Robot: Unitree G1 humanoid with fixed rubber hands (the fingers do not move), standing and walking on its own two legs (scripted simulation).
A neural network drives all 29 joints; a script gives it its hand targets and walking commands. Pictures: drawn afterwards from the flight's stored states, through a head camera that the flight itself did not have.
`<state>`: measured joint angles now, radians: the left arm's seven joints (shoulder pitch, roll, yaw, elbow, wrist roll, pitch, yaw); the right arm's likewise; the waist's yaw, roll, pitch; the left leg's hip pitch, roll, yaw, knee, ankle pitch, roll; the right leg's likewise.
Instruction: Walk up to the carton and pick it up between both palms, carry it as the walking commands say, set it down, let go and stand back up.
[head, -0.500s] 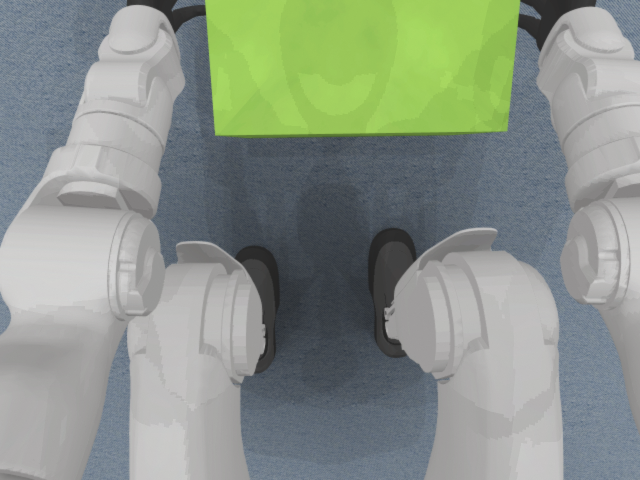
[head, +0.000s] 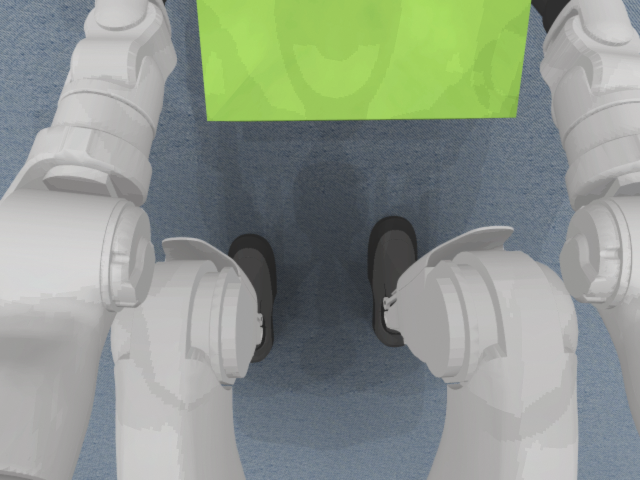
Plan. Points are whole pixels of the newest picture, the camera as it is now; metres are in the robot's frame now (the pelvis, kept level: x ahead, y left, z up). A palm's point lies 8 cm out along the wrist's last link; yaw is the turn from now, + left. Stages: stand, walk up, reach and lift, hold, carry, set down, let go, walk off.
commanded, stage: set down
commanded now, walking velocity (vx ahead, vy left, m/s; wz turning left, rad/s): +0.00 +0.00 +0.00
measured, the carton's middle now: out of the picture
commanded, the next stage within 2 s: let go in 2.00 s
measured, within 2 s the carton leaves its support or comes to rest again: neither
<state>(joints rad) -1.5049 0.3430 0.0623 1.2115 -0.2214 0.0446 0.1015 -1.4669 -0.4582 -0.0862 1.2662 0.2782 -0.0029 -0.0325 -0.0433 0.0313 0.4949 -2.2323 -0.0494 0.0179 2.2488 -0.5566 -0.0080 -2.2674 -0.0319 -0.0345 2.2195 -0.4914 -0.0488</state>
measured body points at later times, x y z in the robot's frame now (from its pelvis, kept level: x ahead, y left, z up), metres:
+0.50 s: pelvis +0.01 +0.00 -0.01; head +0.38 -0.02 +0.24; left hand +0.56 +0.18 -0.19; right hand +0.53 -0.28 -0.20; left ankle +0.12 +0.11 -0.32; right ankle +0.14 -0.11 -0.32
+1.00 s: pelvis +0.02 +0.00 +0.06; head +0.36 -0.03 +0.35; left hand +0.57 +0.18 -0.07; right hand +0.54 -0.30 -0.07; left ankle +0.12 +0.11 -0.32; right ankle +0.14 -0.11 -0.32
